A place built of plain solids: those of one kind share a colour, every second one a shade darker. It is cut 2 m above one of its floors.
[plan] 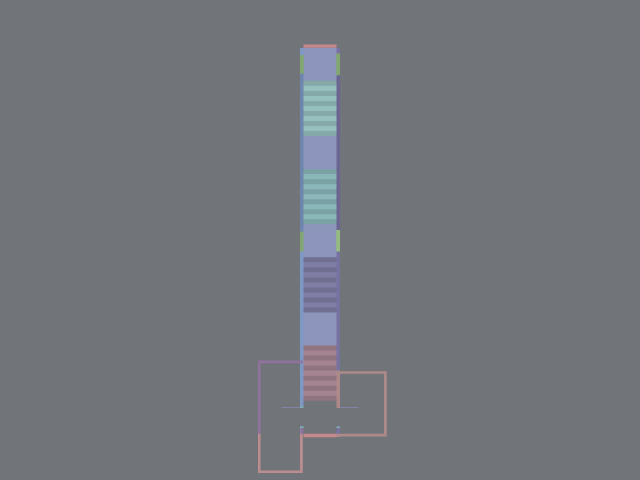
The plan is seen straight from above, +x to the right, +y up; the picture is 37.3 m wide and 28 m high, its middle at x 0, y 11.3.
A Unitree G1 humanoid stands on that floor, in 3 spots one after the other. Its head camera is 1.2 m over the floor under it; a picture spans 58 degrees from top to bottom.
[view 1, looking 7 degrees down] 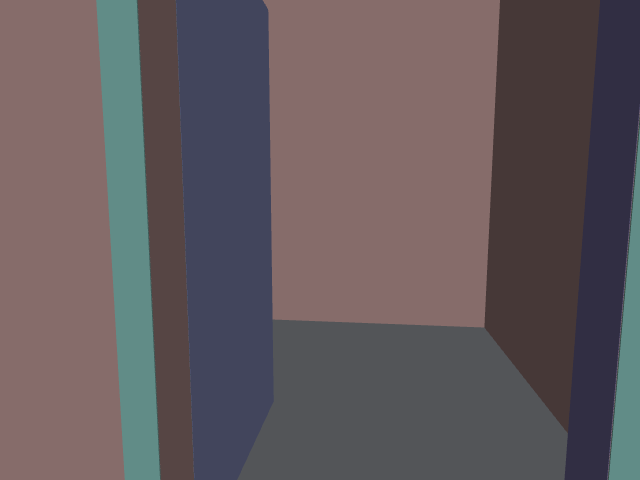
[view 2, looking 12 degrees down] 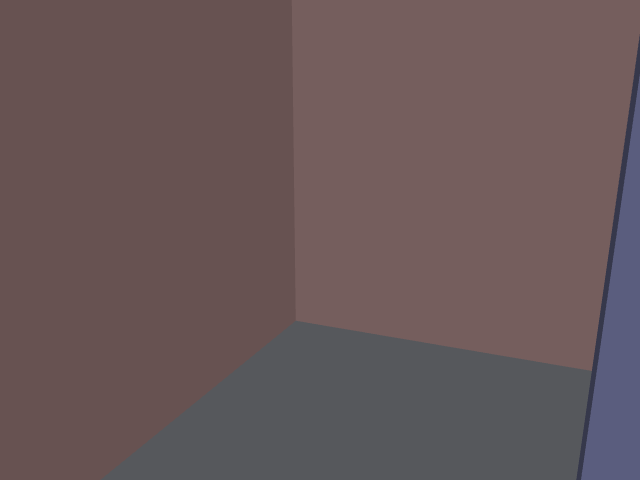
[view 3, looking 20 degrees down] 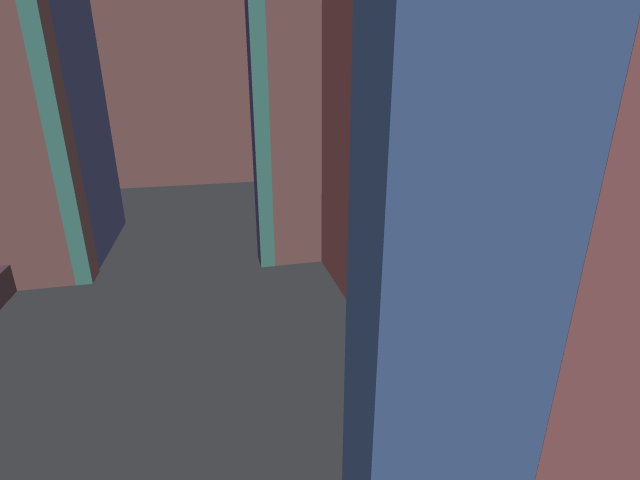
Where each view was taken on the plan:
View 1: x -0.01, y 0.96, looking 7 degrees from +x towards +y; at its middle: wall_lift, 3.80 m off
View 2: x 2.45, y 2.59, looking -67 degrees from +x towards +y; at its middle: wall_lift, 2.88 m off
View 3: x -1.80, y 0.70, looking -14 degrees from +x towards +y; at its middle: wall_lift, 3.03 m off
